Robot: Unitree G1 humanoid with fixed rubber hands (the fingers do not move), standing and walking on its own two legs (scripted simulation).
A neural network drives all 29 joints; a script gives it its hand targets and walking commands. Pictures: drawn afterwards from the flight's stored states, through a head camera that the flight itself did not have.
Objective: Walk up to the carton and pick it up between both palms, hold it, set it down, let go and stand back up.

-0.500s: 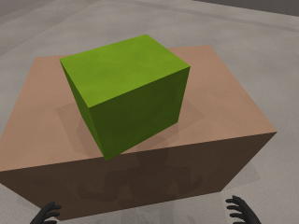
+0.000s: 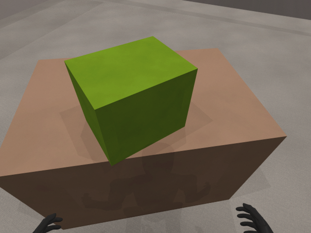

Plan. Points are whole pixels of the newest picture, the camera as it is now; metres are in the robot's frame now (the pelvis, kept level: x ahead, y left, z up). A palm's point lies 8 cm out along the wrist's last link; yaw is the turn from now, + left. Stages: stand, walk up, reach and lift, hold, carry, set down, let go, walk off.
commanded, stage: walk up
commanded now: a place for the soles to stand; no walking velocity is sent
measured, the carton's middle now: (133, 98) +0.52 +0.06 +0.05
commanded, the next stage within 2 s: none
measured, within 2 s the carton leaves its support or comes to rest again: neither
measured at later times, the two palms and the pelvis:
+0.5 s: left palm out of the picture +0.05 +0.34 -0.07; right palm out of the picture +0.10 -0.27 -0.08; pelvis -0.02 +0.02 +0.00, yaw +3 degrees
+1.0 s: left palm out of the picture +0.02 +0.37 -0.08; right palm out of the picture +0.08 -0.25 -0.09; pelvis -0.03 +0.05 -0.01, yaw +6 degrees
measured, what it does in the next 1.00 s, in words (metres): shifts its weight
